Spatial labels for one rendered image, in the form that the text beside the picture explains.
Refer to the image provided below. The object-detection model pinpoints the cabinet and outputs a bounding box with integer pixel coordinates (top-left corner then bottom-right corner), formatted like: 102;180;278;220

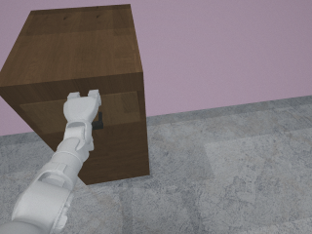
0;4;150;185

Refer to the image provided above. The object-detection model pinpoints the robot left upper arm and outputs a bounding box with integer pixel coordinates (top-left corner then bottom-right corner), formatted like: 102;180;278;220
0;180;75;234

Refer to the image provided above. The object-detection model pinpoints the robot left forearm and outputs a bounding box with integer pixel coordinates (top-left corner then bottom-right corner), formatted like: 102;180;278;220
11;119;93;221

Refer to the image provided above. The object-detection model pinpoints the handle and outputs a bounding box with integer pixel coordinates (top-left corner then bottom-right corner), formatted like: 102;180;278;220
91;111;103;130

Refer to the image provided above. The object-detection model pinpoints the drawer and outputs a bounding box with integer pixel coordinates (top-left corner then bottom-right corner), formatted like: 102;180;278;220
19;91;140;134

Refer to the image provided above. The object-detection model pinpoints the left robot hand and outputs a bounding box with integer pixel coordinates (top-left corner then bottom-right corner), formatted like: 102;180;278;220
63;89;101;151

